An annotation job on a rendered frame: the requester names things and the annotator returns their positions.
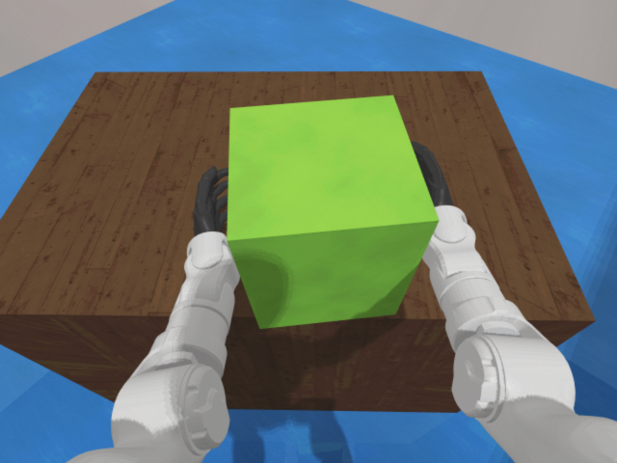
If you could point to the left robot upper arm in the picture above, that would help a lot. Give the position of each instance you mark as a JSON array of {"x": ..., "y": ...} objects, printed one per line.
[{"x": 171, "y": 415}]

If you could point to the pedestal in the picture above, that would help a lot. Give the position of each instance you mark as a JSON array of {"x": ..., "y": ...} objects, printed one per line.
[{"x": 93, "y": 245}]

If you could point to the right robot forearm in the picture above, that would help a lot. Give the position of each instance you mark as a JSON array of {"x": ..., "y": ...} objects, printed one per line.
[{"x": 466, "y": 290}]

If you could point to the carton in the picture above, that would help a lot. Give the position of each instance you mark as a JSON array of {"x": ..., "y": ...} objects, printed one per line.
[{"x": 329, "y": 214}]

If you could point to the left robot forearm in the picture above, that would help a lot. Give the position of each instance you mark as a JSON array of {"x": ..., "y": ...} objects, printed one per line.
[{"x": 200, "y": 321}]

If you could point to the right robot upper arm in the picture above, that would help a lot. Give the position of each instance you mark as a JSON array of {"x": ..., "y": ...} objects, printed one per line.
[{"x": 522, "y": 392}]

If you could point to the robot left hand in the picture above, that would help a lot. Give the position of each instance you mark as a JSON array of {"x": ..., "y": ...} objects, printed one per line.
[{"x": 207, "y": 217}]

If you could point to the robot right hand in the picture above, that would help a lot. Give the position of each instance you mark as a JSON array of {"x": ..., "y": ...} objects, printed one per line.
[{"x": 433, "y": 175}]

